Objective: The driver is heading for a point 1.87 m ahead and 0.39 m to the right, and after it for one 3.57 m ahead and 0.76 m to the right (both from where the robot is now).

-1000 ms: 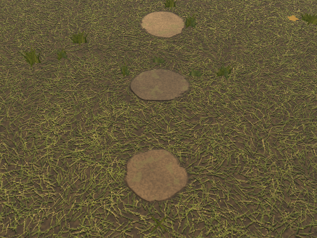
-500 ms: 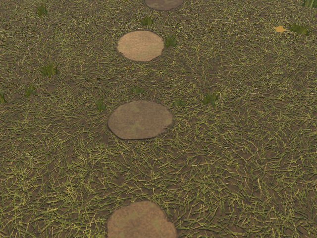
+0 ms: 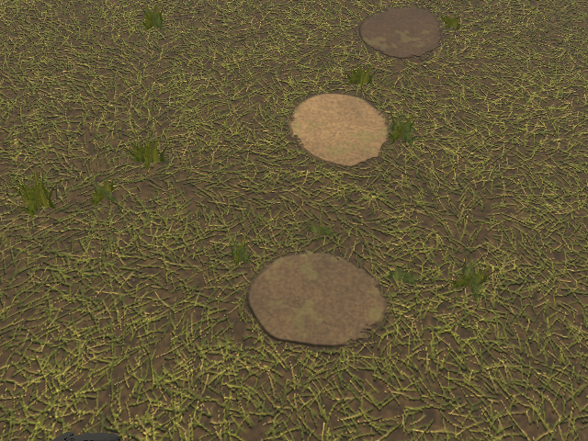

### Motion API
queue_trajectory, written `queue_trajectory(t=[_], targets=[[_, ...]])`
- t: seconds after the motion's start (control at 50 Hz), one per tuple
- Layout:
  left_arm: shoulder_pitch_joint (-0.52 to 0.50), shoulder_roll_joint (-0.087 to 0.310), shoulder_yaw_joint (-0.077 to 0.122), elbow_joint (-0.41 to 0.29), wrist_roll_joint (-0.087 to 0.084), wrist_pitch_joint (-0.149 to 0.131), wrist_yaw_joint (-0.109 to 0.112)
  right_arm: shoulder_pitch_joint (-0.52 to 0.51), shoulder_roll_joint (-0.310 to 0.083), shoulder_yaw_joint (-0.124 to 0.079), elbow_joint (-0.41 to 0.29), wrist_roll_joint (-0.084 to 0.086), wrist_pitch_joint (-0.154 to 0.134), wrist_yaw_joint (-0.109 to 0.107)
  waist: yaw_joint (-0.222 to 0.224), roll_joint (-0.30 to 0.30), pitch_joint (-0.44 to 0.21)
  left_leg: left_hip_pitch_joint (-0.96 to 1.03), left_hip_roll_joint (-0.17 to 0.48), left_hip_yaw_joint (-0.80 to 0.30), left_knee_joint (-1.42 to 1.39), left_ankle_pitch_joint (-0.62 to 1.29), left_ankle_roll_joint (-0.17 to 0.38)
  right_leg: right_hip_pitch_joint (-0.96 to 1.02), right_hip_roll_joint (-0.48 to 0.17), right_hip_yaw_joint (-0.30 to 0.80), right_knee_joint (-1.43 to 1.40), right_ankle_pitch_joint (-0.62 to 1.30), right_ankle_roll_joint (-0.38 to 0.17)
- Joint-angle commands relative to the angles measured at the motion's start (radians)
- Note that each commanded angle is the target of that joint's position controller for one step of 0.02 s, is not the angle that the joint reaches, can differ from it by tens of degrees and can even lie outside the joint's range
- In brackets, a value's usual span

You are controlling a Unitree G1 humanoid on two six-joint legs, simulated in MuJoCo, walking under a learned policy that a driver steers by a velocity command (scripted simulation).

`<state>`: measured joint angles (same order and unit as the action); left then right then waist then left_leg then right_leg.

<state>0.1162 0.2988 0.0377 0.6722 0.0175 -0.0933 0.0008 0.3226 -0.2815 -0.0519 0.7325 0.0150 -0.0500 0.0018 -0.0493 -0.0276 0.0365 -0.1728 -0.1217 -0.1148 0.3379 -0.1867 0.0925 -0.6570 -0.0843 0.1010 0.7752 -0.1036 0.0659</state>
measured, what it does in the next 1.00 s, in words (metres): walks ahead, turning right: right foot, then left foot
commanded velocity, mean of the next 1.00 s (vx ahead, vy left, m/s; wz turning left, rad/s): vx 0.50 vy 0.00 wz -0.34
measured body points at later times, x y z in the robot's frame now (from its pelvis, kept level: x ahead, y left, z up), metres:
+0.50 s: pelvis +0.29 -0.07 +0.00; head +0.32 -0.09 +0.45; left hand +0.36 +0.20 -0.11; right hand +0.45 -0.35 -0.09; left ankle +0.44 +0.09 -0.69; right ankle +0.26 -0.14 -0.75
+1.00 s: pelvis +0.55 -0.08 +0.00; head +0.58 -0.09 +0.45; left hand +0.83 +0.09 -0.09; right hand +0.47 -0.36 -0.12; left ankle +0.55 +0.04 -0.75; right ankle +0.60 -0.28 -0.68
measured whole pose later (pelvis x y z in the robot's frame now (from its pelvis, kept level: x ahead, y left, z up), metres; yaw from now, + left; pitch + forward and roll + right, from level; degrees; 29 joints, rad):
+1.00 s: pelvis +0.55 -0.08 +0.00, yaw -25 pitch +1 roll +2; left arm 0.18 0.32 0.07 0.65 -0.02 -0.02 -0.01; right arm 0.33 -0.28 -0.07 0.82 0.00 -0.09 0.01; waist -0.07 -0.05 0.03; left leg -0.07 -0.03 0.10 0.26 -0.22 0.03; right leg -0.67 -0.09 0.07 0.90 -0.15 0.01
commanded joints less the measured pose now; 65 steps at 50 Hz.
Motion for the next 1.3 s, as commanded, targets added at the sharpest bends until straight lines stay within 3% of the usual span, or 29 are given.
queue_trajectory(t=[0.02,0.14,0.18,0.2,0.22,0.24,0.26,0.28,0.32,0.4,0.5,0.58,0.66,0.68,0.7,0.72,0.74,0.76,0.78,0.82,1.0,1.1,1.14,1.18,1.2,1.22,1.24,1.26,1.3], targets=[[-0.071,0.041,0.004,-0.061,-0.009,-0.018,-0.010,0.007,-0.163,-0.043,-0.047,0.004,-0.010,-0.016,-0.020,0.107,-0.047,-0.096,0.201,-0.113,-0.112,0.178,0.128,0.169,0.058,-0.070,-0.174,0.234,0.013],[-0.132,0.085,0.018,-0.088,-0.026,-0.030,-0.033,0.068,-0.178,-0.043,0.007,-0.005,-0.002,-0.011,-0.039,0.125,-0.010,0.172,0.329,-0.164,-0.020,0.286,0.100,0.079,0.050,-0.067,-0.273,0.091,-0.091],[-0.015,0.115,0.035,-0.061,-0.026,-0.031,-0.034,0.034,-0.183,-0.044,0.006,-0.006,0.004,-0.013,0.034,0.126,-0.066,0.203,0.301,-0.106,0.116,0.592,0.069,0.231,0.095,-0.111,-0.311,0.041,-0.144],[0.122,0.152,0.053,-0.027,-0.021,-0.031,-0.032,0.023,-0.165,-0.034,-0.003,-0.014,0.007,-0.016,0.099,0.102,-0.173,0.155,0.254,-0.053,0.291,0.670,0.042,0.438,0.075,-0.082,-0.296,0.095,-0.188],[0.267,0.224,0.069,-0.012,-0.014,-0.028,-0.033,0.063,-0.123,-0.014,-0.029,-0.037,0.002,-0.020,0.128,-0.040,-0.323,-0.049,0.170,0.001,0.588,0.398,0.000,0.741,-0.097,0.177,-0.272,0.157,-0.287],[0.312,0.255,0.082,0.018,-0.028,-0.018,-0.042,0.157,-0.064,0.003,-0.033,-0.028,-0.016,-0.012,0.087,-0.296,-0.367,-0.417,0.024,0.051,0.872,-0.302,-0.073,0.992,-0.248,0.611,-0.400,-0.074,-0.427],[0.307,0.166,0.060,0.011,-0.052,-0.014,-0.043,0.078,-0.143,-0.007,-0.041,-0.014,-0.033,-0.003,0.123,-0.175,-0.296,-0.549,0.080,-0.034,0.944,-0.340,-0.065,0.979,-0.239,0.669,-0.465,-0.283,-0.391],[0.243,0.134,0.051,-0.004,-0.041,-0.006,-0.036,-0.037,-0.168,-0.014,-0.068,0.005,-0.048,0.005,0.132,-0.088,-0.160,-0.594,0.119,-0.020,0.933,-0.249,-0.061,0.858,-0.207,0.543,-0.485,-0.252,-0.353],[0.185,0.124,0.046,-0.022,-0.023,0.005,-0.031,-0.122,-0.145,-0.014,-0.092,-0.024,-0.067,0.006,0.098,0.028,-0.053,-0.561,0.169,0.008,0.813,-0.151,-0.071,0.672,-0.133,0.396,-0.514,-0.030,-0.333],[0.174,0.120,0.045,-0.024,-0.029,0.011,-0.014,-0.099,-0.106,-0.010,-0.095,-0.036,-0.054,0.003,0.048,-0.044,-0.068,-0.469,0.183,0.040,0.633,-0.113,-0.127,0.554,-0.072,0.283,-0.552,0.166,-0.345],[0.232,0.159,0.060,0.009,-0.040,0.029,0.014,-0.274,-0.066,0.007,-0.131,-0.030,-0.054,0.002,0.100,-0.049,-0.035,-0.380,0.135,0.052,0.315,0.174,-0.166,0.436,-0.006,0.203,-0.550,0.147,-0.292],[0.291,0.152,0.062,0.037,-0.049,0.046,0.021,-0.367,-0.080,0.000,-0.153,-0.014,-0.067,0.013,0.126,-0.056,-0.035,-0.298,0.096,0.033,0.185,0.244,-0.153,0.460,-0.016,0.264,-0.497,0.076,-0.264],[0.264,0.145,0.066,0.035,-0.046,0.061,0.025,-0.298,-0.126,-0.026,-0.137,-0.007,-0.081,0.013,0.066,-0.096,-0.046,-0.170,0.101,0.023,0.097,0.139,-0.098,0.528,-0.036,0.350,-0.384,0.097,-0.230],[0.249,0.121,0.058,0.027,-0.042,0.061,0.022,-0.211,-0.150,-0.040,-0.117,-0.014,-0.084,0.006,0.020,-0.087,-0.100,-0.024,0.124,0.025,0.065,0.144,-0.065,0.501,0.006,0.322,-0.289,0.144,-0.203],[0.237,0.069,0.039,0.007,-0.029,0.057,0.017,-0.068,-0.196,-0.056,-0.104,-0.029,-0.086,-0.003,-0.046,-0.017,-0.230,0.223,0.266,-0.095,0.097,0.098,-0.001,0.395,0.057,0.254,-0.051,0.060,-0.171],[0.374,-0.003,0.016,-0.011,-0.045,0.048,0.017,0.037,-0.272,-0.076,-0.076,-0.037,-0.070,-0.006,-0.009,0.256,-0.366,0.558,0.497,-0.490,0.062,-0.038,0.161,0.067,0.204,0.104,0.262,-0.386,-0.102],[0.393,0.077,0.025,-0.005,-0.057,0.044,0.019,0.047,-0.212,-0.067,-0.064,-0.010,-0.061,0.002,-0.011,0.297,-0.336,0.542,0.557,-0.687,-0.007,-0.272,0.186,-0.091,0.129,0.087,0.425,-0.491,-0.087],[0.298,0.144,0.044,-0.003,-0.056,0.048,0.019,-0.001,-0.141,-0.049,-0.076,-0.007,-0.058,0.000,-0.033,0.179,-0.191,0.414,0.505,-0.554,-0.035,-0.305,0.142,-0.131,0.086,0.088,0.479,-0.399,-0.078],[0.232,0.149,0.049,-0.014,-0.046,0.053,0.020,-0.051,-0.118,-0.040,-0.079,-0.016,-0.053,-0.001,-0.023,0.111,-0.104,0.292,0.459,-0.410,-0.051,-0.200,0.108,-0.112,0.054,0.052,0.475,-0.323,-0.070],[0.185,0.121,0.053,-0.033,-0.037,0.057,0.011,-0.099,-0.082,-0.026,-0.064,-0.028,-0.051,0.000,0.015,0.121,-0.021,0.130,0.388,-0.234,-0.105,-0.021,0.084,-0.061,0.004,0.036,0.410,-0.241,-0.065],[0.026,0.015,0.015,-0.093,-0.028,0.047,-0.020,-0.062,-0.147,-0.042,0.027,-0.006,-0.059,0.011,0.006,0.076,0.009,0.051,0.332,0.069,-0.199,0.265,0.108,0.017,-0.012,-0.038,0.004,0.058,-0.062],[-0.129,0.041,0.016,-0.141,-0.036,0.019,-0.043,0.041,-0.201,-0.049,0.085,0.020,-0.030,0.013,-0.024,0.091,0.037,0.131,0.369,0.025,-0.147,0.296,0.091,0.095,0.031,-0.086,-0.208,0.054,-0.079],[-0.084,0.076,0.031,-0.133,-0.036,0.012,-0.043,0.046,-0.218,-0.052,0.099,0.022,-0.018,0.008,0.022,0.114,0.005,0.162,0.381,0.008,-0.071,0.388,0.067,0.204,0.057,-0.093,-0.269,0.005,-0.101],[0.156,0.158,0.074,-0.067,-0.022,0.012,-0.026,0.039,-0.183,-0.034,0.099,0.015,-0.017,0.003,0.154,0.101,-0.159,0.039,0.295,0.074,0.223,0.488,0.005,0.611,0.050,-0.091,-0.300,0.057,-0.155],[0.320,0.245,0.096,-0.049,0.004,0.020,-0.008,0.049,-0.095,-0.004,0.059,-0.013,-0.026,0.004,0.201,-0.045,-0.334,-0.235,0.207,0.128,0.569,0.153,-0.053,0.952,-0.197,0.180,-0.261,0.069,-0.237],[0.330,0.259,0.093,-0.044,0.004,0.028,-0.009,0.150,-0.033,0.017,0.058,0.002,-0.040,0.004,0.155,-0.255,-0.465,-0.464,0.105,0.058,0.818,-0.416,-0.082,1.083,-0.362,0.541,-0.380,-0.090,-0.344],[0.305,0.166,0.069,-0.042,-0.005,0.029,-0.012,0.086,-0.144,-0.016,0.066,0.028,-0.040,0.005,0.179,-0.142,-0.350,-0.552,0.151,-0.012,0.915,-0.389,-0.082,0.988,-0.319,0.491,-0.421,-0.185,-0.314],[0.249,0.131,0.056,-0.034,-0.018,0.025,-0.013,0.023,-0.158,-0.024,0.044,0.036,-0.040,0.006,0.157,-0.131,-0.208,-0.595,0.188,0.014,0.913,-0.304,-0.077,0.865,-0.282,0.340,-0.451,-0.166,-0.283],[0.138,0.074,0.041,-0.025,-0.014,0.013,-0.020,-0.010,-0.131,-0.028,0.044,0.015,-0.025,-0.002,0.093,-0.095,-0.093,-0.527,0.244,0.028,0.845,-0.168,-0.086,0.654,-0.209,0.177,-0.528,-0.066,-0.258]])
Keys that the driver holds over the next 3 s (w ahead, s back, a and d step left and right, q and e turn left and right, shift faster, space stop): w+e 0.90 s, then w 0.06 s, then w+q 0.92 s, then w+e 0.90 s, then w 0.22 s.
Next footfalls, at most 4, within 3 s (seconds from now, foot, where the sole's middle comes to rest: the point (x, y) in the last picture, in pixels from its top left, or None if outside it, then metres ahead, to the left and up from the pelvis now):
0.20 right None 0.30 -0.14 -0.78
0.70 left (276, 383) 0.59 0.02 -0.78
1.18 right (416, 324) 0.73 -0.34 -0.78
1.70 left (329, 221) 1.07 -0.15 -0.78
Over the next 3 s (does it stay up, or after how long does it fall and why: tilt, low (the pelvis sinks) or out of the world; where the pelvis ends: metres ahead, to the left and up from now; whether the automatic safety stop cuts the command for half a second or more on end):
stays up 1.64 -0.30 0.00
